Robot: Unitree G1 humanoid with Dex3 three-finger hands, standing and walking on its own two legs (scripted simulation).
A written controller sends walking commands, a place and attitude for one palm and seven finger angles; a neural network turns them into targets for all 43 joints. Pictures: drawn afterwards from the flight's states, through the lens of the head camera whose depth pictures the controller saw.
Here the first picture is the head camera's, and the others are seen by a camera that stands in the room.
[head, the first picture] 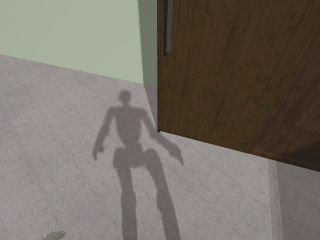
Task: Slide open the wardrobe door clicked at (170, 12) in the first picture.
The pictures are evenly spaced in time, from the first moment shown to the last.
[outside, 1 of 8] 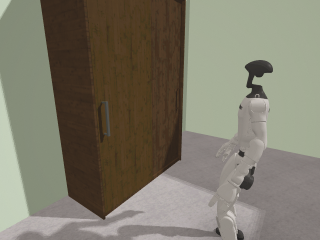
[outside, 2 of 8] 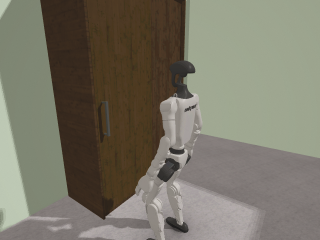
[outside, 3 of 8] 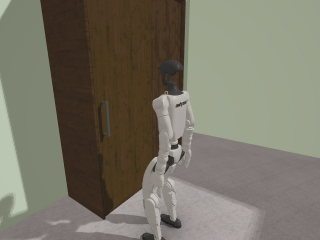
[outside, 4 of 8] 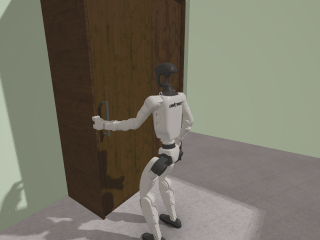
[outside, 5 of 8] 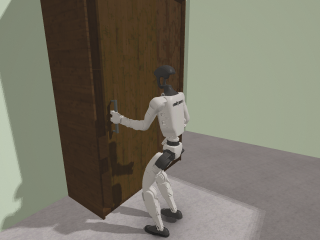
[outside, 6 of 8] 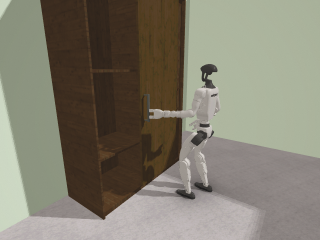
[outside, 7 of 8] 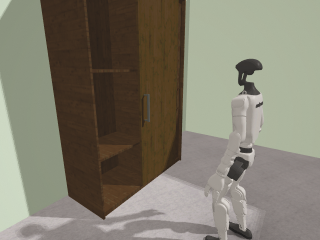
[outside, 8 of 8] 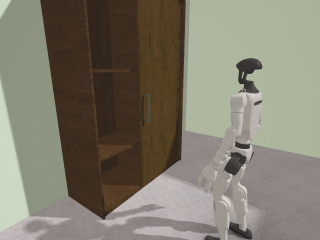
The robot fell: no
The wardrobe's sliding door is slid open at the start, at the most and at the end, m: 0.00 0.50 0.49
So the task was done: yes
